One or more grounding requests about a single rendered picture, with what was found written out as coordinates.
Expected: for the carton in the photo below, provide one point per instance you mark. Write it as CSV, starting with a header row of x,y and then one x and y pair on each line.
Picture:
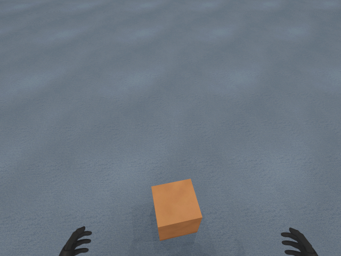
x,y
177,209

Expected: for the robot right hand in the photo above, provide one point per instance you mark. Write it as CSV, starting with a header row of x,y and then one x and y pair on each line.
x,y
302,244

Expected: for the robot left hand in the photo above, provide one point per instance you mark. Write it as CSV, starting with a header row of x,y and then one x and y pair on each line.
x,y
73,242

